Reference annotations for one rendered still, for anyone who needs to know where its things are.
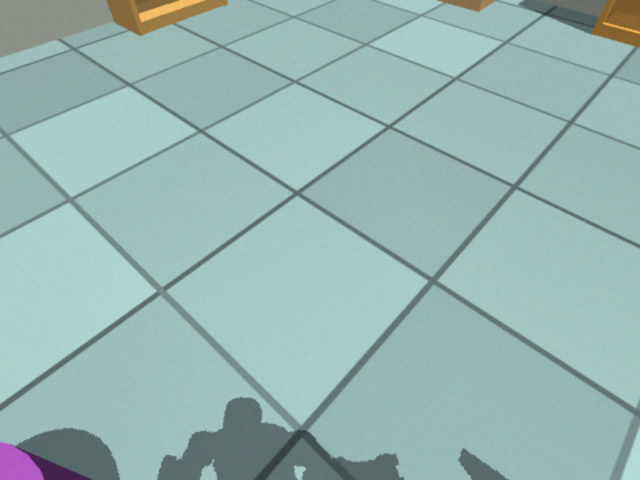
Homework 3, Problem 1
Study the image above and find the bookshelf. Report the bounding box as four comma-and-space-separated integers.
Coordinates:
591, 0, 640, 47
107, 0, 228, 36

